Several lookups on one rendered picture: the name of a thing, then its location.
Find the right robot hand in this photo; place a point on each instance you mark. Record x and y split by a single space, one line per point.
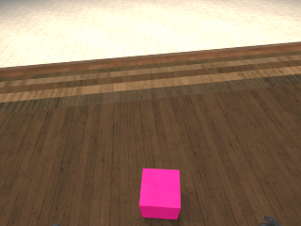
272 222

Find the carton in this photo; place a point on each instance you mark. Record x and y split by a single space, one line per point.
160 194

